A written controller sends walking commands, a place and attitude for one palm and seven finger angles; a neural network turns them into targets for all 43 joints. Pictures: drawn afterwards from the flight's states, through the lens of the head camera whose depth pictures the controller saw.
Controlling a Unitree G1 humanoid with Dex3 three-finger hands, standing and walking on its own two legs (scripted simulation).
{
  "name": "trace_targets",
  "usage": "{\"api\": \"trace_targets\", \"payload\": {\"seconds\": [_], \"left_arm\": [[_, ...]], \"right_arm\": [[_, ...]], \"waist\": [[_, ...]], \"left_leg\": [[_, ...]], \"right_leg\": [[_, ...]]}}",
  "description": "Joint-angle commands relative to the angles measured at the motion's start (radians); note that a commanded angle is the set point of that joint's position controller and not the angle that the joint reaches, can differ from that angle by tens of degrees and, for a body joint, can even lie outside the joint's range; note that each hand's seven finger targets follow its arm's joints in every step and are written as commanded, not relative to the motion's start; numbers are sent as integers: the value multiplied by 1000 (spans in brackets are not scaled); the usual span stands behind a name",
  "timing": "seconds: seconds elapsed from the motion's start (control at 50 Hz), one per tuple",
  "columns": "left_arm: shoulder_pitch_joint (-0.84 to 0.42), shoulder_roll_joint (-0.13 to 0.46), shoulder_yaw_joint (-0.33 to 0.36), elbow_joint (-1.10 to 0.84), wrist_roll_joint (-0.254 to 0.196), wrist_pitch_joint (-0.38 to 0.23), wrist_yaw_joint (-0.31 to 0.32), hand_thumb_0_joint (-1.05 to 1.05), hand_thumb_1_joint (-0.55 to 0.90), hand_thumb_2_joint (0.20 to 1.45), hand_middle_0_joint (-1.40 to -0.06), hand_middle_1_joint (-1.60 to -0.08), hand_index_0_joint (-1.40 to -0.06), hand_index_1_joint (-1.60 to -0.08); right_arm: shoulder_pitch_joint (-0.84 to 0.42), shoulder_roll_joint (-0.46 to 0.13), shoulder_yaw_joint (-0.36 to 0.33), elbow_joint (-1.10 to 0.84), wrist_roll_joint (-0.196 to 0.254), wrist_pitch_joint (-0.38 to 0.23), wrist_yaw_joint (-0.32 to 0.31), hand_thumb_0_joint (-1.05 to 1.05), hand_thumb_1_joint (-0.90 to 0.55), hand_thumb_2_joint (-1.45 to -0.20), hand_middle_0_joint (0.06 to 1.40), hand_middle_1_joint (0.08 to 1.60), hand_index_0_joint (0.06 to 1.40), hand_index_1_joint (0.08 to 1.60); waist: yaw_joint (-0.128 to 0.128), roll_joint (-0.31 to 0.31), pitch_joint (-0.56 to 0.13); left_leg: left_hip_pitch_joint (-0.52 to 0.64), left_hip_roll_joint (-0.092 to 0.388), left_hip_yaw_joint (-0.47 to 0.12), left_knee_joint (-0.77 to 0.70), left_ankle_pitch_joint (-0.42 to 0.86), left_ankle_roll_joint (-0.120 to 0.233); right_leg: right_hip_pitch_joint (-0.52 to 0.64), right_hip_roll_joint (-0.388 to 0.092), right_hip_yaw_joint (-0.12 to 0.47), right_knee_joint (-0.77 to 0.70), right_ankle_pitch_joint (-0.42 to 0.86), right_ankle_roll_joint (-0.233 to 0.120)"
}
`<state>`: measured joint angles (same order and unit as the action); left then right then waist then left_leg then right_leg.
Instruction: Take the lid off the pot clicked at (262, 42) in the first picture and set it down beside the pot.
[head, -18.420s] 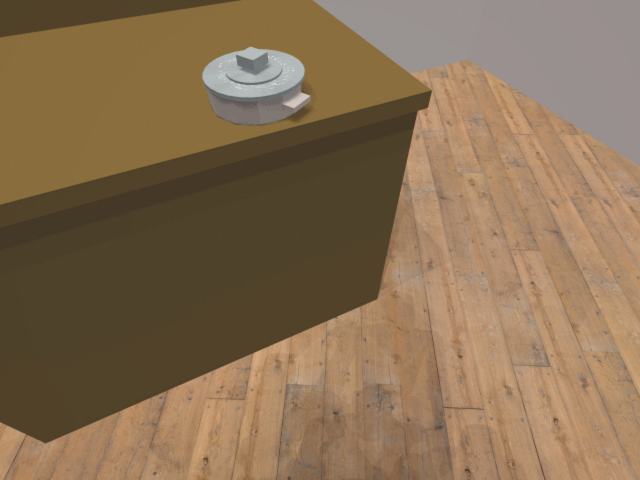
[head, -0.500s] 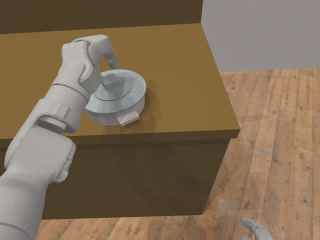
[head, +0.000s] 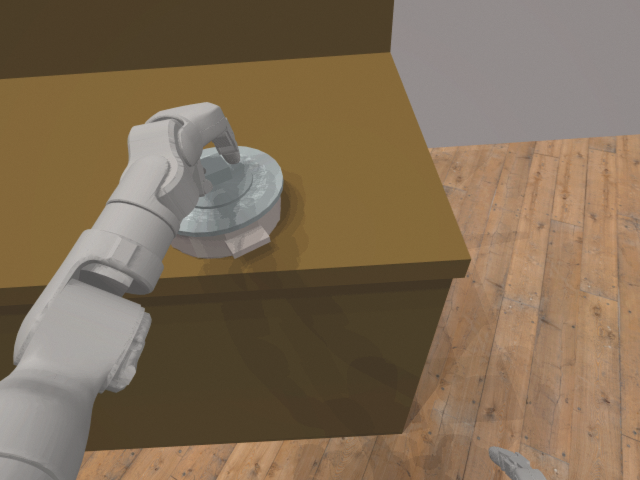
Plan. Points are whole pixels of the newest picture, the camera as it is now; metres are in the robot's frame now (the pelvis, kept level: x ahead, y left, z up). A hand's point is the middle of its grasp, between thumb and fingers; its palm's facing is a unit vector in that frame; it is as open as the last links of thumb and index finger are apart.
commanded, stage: lower the open fingers around the knob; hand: left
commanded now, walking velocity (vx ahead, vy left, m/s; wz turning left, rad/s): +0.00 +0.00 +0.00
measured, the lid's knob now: (211, 170) +0.48 +0.15 +0.16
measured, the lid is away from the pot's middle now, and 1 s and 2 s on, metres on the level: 0.00 0.00 0.00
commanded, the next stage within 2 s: close the fingers and squeeze the knob in 0.18 s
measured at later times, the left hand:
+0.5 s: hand (205, 171) +0.44 +0.15 +0.18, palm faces -0.33 -0.09 -0.94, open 9.9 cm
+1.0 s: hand (208, 172) +0.44 +0.15 +0.18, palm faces -0.31 -0.11 -0.94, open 7.8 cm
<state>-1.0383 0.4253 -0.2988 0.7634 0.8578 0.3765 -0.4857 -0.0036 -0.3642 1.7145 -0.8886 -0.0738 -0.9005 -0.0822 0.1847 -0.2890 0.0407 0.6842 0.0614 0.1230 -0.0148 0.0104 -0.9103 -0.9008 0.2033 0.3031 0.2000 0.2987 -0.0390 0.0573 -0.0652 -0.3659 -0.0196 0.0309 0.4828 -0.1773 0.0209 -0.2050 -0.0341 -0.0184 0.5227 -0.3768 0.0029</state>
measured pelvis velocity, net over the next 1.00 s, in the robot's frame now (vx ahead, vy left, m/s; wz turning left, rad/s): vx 0.00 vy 0.00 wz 0.00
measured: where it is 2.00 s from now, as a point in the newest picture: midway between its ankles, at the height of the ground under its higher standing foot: outside the picture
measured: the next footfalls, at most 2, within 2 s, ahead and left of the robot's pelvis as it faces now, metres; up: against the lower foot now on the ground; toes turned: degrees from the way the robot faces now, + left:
none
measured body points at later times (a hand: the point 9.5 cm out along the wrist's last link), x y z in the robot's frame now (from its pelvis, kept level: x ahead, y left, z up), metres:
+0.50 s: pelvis +0.00 +0.00 +0.00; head +0.01 -0.04 +0.45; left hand +0.46 +0.15 +0.24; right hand +0.12 -0.26 -0.13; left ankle +0.04 +0.11 -0.73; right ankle -0.07 -0.12 -0.73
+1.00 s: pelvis +0.00 +0.00 +0.00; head +0.01 -0.04 +0.45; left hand +0.46 +0.15 +0.23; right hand +0.15 -0.25 -0.12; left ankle +0.04 +0.11 -0.73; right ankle -0.07 -0.12 -0.73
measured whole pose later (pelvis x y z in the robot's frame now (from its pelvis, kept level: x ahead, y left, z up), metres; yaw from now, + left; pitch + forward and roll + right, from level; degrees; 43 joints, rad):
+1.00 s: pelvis +0.00 +0.00 +0.00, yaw +0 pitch +3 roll +1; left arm -1.02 0.42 -0.31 0.74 0.85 0.38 -0.49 0.00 0.14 1.01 -0.63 -0.90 -0.66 -0.91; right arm 0.16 -0.28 0.05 0.68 0.06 0.13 -0.02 0.01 -0.91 -0.90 0.20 0.30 0.20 0.30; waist -0.03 0.06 -0.07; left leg -0.36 -0.02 0.03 0.48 -0.18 0.02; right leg -0.20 -0.03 -0.02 0.52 -0.38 0.00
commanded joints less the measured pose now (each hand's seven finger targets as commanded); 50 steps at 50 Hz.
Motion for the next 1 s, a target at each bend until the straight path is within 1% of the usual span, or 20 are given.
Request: {"api": "trace_targets", "payload": {"seconds": [0.0, 0.02, 0.06, 0.12, 0.18, 0.22, 0.26, 0.28, 0.3, 0.36, 0.4, 0.46, 0.52, 0.58, 0.66, 0.76, 0.78, 0.84, 0.88, 0.98], "left_arm": [[-508, 194, 63, -137, 24, -1, 31, 0, -372, 1717, -891, -81, -891, -81], [-520, 187, 59, -154, 22, 0, 31, 0, -372, 1717, -891, -81, -891, -81], [-495, 256, 117, -139, 22, -4, 34, 0, -372, 1717, -891, -81, -891, -81], [-518, 169, 35, -94, 22, -1, 29, 0, -372, 1717, -891, -81, -891, -81], [-544, 230, 86, -107, 28, -4, 34, 0, -372, 1717, -891, -81, -891, -81], [-526, 183, 52, -89, 23, -7, 28, 0, -372, 1717, -891, -81, -891, -81], [-534, 188, 54, -83, 18, -10, 26, 0, -372, 1717, -891, -81, -891, -81], [-560, 159, 27, -101, 20, -9, 25, 0, -161, 1132, -621, -489, -621, -489], [-552, 140, 19, -76, 19, -7, 26, 0, -152, 1132, -615, -519, -615, -519], [-558, 206, 70, -65, 17, -14, 26, 0, -122, 1129, -603, -597, -603, -597], [-548, 149, 32, -102, 16, -17, 22, 0, -102, 1126, -598, -641, -598, -641], [-547, 182, 58, -140, 10, -17, 18, 0, -71, 1118, -596, -700, -596, -700], [-520, 182, 60, -103, 10, -9, 19, 0, -38, 1108, -598, -750, -598, -750], [-542, 214, 82, -151, 14, -14, 23, 0, -5, 1096, -602, -794, -602, -794], [-536, 174, 47, -115, 11, -10, 21, 0, 42, 1074, -613, -845, -613, -845], [-536, 172, 55, -197, 12, -10, 26, 0, 102, 1040, -633, -897, -633, -897], [-522, 200, 81, -206, 16, -7, 28, 0, 115, 1032, -638, -906, -638, -906], [-478, 214, 87, -150, 20, 0, 26, 0, 153, 1006, -653, -931, -653, -931], [-496, 239, 101, -153, 22, -3, 32, 0, 179, 986, -664, -945, -664, -945], [-469, 221, 92, -199, 17, -1, 26, 0, 247, 931, -696, -975, -696, -975]], "right_arm": [[-106, -111, -37, -133, 2, -31, -9, 0, -900, -900, 200, 300, 200, 300], [-107, -107, -38, -136, 1, -30, -9, 0, -900, -900, 200, 300, 200, 300], [-106, -115, -38, -133, -4, -33, -12, 0, -900, -900, 200, 300, 200, 300], [-110, -105, -33, -128, 4, -26, -16, 0, -900, -900, 200, 300, 200, 300], [-102, -110, -36, -125, -5, -30, -17, 0, -900, -900, 200, 300, 200, 300], [-104, -104, -34, -126, -1, -31, -17, 0, -900, -900, 200, 300, 200, 300], [-100, -111, -35, -119, -3, -27, -16, 0, -900, -900, 200, 300, 200, 300], [-105, -106, -36, -123, -1, -27, -17, 0, -900, -900, 200, 300, 200, 300], [-99, -105, -37, -117, -2, -27, -17, 0, -900, -900, 200, 300, 200, 300], [-88, -117, -36, -110, -9, -30, -21, 0, -900, -900, 200, 300, 200, 300], [-93, -106, -40, -122, -6, -35, -17, 0, -900, -900, 200, 300, 200, 300], [-93, -114, -43, -122, -7, -34, -13, 0, -900, -900, 200, 300, 200, 300], [-93, -109, -39, -121, -3, -32, -13, 0, -900, -900, 200, 300, 200, 300], [-96, -113, -41, -127, -7, -38, -14, 0, -900, -900, 200, 300, 200, 300], [-93, -114, -39, -118, -3, -33, -14, 0, -900, -900, 200, 300, 200, 300], [-106, -109, -42, -135, -3, -39, -7, 0, -900, -900, 200, 300, 200, 300], [-103, -109, -44, -136, -4, -40, -5, 0, -900, -900, 200, 300, 200, 300], [-107, -109, -37, -132, 1, -35, -7, 0, -900, -900, 200, 300, 200, 300], [-112, -111, -35, -133, 0, -32, -10, 0, -900, -900, 200, 300, 200, 300], [-129, -105, -36, -148, 1, -34, -7, 0, -900, -900, 200, 300, 200, 300]], "waist": [[-3, -89, -302], [-4, -96, -316], [9, -102, -331], [-11, -111, -278], [-5, -95, -317], [-6, -107, -312], [-9, -115, -301], [-16, -99, -303], [-19, -101, -288], [-10, -133, -314], [-11, -109, -345], [-6, -116, -358], [-5, -119, -307], [1, -100, -350], [-8, -108, -301], [3, -75, -390], [6, -82, -396], [8, -119, -334], [10, -116, -331], [13, -98, -358]], "left_leg": [[349, -55, -30, 12, 247, 54], [354, -55, -32, 10, 241, 54], [349, -59, -28, 18, 260, 56], [328, -57, -26, 6, 209, 54], [345, -58, -29, 11, 212, 55], [340, -59, -28, 12, 223, 56], [332, -60, -28, 10, 221, 54], [345, -58, -26, 9, 211, 54], [342, -59, -27, 13, 212, 56], [331, -62, -27, 9, 213, 56], [363, -61, -30, 19, 257, 59], [365, -61, -27, 25, 290, 59], [346, -61, -29, 18, 258, 59], [371, -60, -29, 20, 275, 60], [350, -60, -24, 17, 265, 58], [401, -55, -36, 31, 352, 57], [409, -53, -35, 36, 358, 59], [357, -56, -27, 29, 328, 59], [354, -56, -23, 27, 312, 59], [378, -54, -27, 35, 354, 59]], "right_leg": [[-125, 78, -15, -74, 411, -33], [-121, 78, -16, -73, 408, -32], [-94, 76, -10, -72, 441, -34], [-131, 76, -14, -80, 398, -30], [-118, 77, -9, -78, 406, -32], [-117, 75, -10, -74, 421, -31], [-115, 76, -15, -76, 418, -34], [-131, 76, -12, -78, 408, -31], [-141, 78, -12, -79, 407, -32], [-107, 77, -12, -76, 429, -33], [-111, 76, -8, -66, 454, -31], [-90, 76, -10, -65, 488, -32], [-114, 79, -13, -71, 450, -30], [-101, 77, -8, -68, 464, -31], [-119, 80, -16, -73, 450, -34], [-99, 79, -12, -56, 484, -36], [-98, 79, -8, -58, 490, -33], [-96, 79, -11, -63, 490, -29], [-91, 77, -9, -64, 489, -30], [-86, 76, -6, -58, 506, -29]]}}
